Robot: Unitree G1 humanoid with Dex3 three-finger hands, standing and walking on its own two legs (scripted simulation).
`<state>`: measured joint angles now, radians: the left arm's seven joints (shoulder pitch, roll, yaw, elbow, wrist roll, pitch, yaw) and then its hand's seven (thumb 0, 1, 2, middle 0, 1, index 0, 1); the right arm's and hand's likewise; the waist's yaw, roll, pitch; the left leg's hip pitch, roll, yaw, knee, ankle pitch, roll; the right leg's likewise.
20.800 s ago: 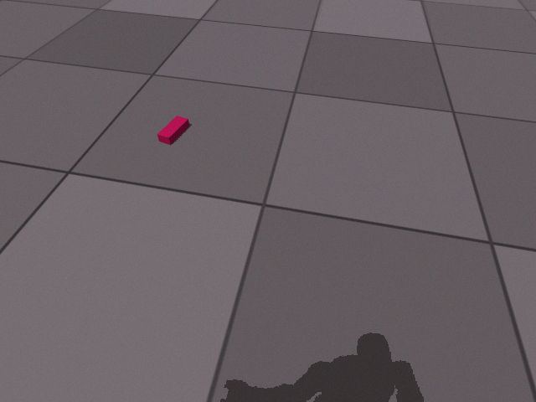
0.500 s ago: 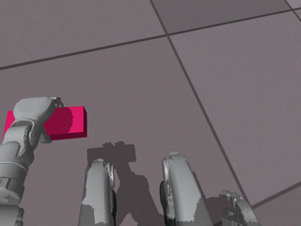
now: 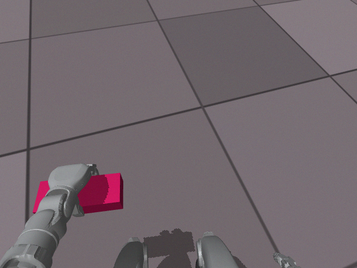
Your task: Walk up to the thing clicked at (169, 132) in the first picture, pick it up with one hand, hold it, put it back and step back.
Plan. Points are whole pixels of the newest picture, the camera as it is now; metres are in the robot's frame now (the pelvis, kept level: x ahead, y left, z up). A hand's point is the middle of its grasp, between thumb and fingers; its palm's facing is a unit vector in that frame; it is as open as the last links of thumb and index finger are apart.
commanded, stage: lift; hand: left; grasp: from above
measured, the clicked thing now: (82, 195) +0.34 +0.23 -0.13
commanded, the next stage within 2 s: hold in 0.36 s
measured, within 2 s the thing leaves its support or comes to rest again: neither
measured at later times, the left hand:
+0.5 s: hand (70, 176) +0.34 +0.22 -0.01, palm faces -0.48 -0.06 -0.87, open 10.8 cm
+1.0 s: hand (67, 167) +0.35 +0.22 +0.02, palm faces -0.49 -0.05 -0.87, open 10.8 cm
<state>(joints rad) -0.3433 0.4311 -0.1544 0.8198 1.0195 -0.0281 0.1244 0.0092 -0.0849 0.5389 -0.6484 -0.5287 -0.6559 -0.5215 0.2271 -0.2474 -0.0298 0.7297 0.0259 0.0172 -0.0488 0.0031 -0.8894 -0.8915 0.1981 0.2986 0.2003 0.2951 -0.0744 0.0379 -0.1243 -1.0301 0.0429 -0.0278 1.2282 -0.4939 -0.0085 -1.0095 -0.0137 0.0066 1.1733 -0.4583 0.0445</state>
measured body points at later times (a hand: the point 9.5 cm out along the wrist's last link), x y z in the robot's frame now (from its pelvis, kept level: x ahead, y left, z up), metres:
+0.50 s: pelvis +0.04 +0.00 +0.07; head +0.09 +0.00 +0.52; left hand +0.36 +0.22 +0.04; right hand +0.13 -0.27 -0.05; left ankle +0.05 +0.12 -0.63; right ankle +0.06 -0.15 -0.63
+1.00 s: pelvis +0.05 +0.00 +0.09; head +0.08 -0.01 +0.54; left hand +0.37 +0.22 +0.07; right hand +0.16 -0.27 -0.03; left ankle +0.05 +0.12 -0.63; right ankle +0.06 -0.15 -0.63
